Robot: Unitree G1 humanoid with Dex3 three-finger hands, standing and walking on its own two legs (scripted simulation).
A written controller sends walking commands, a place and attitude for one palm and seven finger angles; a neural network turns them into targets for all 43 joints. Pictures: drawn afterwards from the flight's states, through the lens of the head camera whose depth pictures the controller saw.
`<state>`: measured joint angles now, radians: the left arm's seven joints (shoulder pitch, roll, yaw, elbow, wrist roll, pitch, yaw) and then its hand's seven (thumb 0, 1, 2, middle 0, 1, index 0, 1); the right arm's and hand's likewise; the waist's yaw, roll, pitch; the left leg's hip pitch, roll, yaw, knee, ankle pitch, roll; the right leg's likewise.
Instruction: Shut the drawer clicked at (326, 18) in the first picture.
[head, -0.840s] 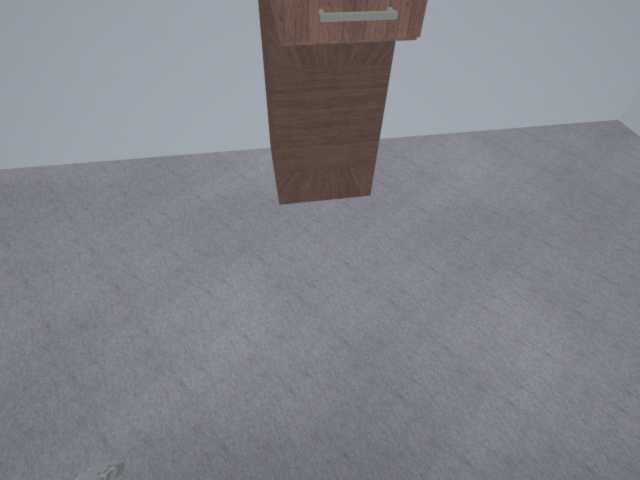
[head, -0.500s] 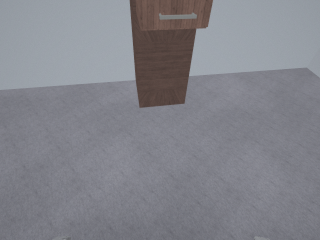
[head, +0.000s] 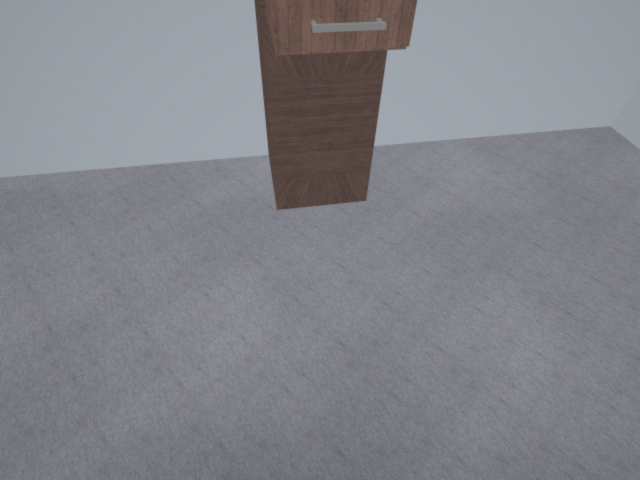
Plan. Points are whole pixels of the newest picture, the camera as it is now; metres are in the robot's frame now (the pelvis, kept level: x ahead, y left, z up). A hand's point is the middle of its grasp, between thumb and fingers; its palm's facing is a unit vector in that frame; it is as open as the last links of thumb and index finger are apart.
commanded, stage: stand and wait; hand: left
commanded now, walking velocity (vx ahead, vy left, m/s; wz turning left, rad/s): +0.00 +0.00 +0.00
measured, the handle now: (348, 24) +1.17 +0.00 +0.12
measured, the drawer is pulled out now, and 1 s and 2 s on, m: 0.25 0.25 0.25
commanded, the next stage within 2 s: look at it before walking up in 0.10 s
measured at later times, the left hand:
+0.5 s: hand out of the picture +0.07 +0.24 -0.16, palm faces -0.03 -0.94 -0.33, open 7.4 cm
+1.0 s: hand out of the picture +0.06 +0.23 -0.17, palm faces -0.06 -0.96 -0.27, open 7.4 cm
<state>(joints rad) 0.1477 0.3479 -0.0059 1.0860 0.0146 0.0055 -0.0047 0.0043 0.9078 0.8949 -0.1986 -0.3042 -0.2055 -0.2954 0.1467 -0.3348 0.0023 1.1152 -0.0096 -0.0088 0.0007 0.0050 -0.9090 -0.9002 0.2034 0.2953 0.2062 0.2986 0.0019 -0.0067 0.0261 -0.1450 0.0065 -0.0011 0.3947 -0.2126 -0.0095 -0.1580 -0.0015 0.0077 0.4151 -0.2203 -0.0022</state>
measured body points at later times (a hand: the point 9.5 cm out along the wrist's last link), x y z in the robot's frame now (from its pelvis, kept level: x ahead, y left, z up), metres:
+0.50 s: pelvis +0.00 +0.00 +0.00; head +0.00 +0.00 +0.45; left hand +0.08 +0.29 -0.13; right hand +0.08 -0.30 -0.13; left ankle +0.00 +0.13 -0.74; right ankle +0.00 -0.12 -0.74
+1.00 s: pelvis +0.02 +0.00 -0.01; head +0.01 +0.00 +0.44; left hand +0.06 +0.28 -0.15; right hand +0.07 -0.27 -0.15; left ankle +0.00 +0.13 -0.74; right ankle +0.00 -0.12 -0.74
